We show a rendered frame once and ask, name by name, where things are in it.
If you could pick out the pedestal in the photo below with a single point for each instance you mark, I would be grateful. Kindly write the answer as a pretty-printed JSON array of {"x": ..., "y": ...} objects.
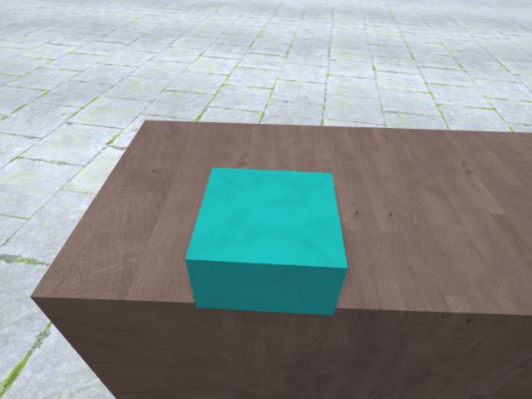
[{"x": 436, "y": 302}]

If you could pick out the carton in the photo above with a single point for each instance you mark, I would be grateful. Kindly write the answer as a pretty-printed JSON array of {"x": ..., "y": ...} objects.
[{"x": 269, "y": 241}]

